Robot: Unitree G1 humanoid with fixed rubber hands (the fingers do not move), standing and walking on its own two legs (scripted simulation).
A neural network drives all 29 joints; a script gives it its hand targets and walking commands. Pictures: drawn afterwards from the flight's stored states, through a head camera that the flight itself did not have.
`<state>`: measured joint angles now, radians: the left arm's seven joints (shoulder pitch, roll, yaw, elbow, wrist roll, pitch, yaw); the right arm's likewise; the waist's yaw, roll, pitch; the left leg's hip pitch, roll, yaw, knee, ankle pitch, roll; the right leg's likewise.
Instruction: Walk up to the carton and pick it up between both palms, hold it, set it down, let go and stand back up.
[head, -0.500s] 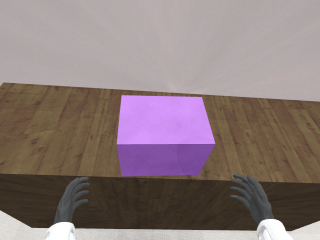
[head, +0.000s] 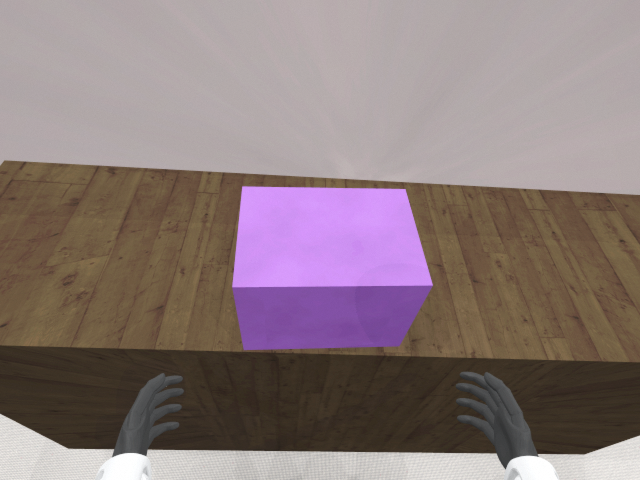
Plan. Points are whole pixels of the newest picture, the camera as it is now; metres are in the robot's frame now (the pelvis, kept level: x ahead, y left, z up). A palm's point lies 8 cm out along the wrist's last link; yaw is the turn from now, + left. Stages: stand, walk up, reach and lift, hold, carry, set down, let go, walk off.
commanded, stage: set down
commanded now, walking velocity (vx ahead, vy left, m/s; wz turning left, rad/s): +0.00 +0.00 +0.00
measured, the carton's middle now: (324, 269) +0.40 +0.00 +0.00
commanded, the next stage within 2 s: let go in 0.84 s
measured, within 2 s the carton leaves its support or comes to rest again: neither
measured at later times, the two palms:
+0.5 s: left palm (141, 443) +0.17 +0.23 -0.07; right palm (499, 467) +0.15 -0.22 -0.06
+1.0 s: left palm (147, 438) +0.18 +0.22 -0.08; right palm (494, 464) +0.16 -0.22 -0.08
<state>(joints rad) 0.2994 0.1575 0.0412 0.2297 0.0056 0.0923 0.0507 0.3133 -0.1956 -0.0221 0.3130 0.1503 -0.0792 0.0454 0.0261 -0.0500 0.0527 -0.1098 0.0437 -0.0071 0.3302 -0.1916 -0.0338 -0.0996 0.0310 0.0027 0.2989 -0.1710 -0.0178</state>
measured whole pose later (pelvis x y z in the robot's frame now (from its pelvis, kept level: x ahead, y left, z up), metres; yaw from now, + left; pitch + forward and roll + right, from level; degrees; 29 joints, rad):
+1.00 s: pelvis +0.01 +0.00 +0.00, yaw +0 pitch -1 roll +0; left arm 0.15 0.18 0.04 0.50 0.01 0.11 0.00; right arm 0.24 -0.16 -0.02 0.64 0.05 -0.22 0.01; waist 0.03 -0.03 0.09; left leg -0.10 0.04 -0.01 0.33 -0.21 -0.04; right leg -0.10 0.03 0.00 0.33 -0.20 -0.02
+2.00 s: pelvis +0.01 +0.00 +0.00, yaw +0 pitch -2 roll -1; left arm 0.18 0.33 0.04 0.92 0.01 -0.01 -0.01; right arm 0.23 -0.36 -0.02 0.73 0.01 -0.02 0.00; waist 0.03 0.01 0.03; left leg -0.13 0.04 -0.01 0.41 -0.25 -0.03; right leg -0.13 0.03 0.00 0.39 -0.23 -0.02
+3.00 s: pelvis +0.01 +0.00 +0.00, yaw +0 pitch -2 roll -1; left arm 0.14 0.34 0.04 1.02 0.01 -0.02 -0.01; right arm 0.23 -0.36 -0.02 0.83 0.01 -0.01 0.00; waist 0.03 0.02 0.03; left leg -0.12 0.04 -0.01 0.41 -0.25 -0.03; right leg -0.12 0.03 0.00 0.38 -0.23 -0.02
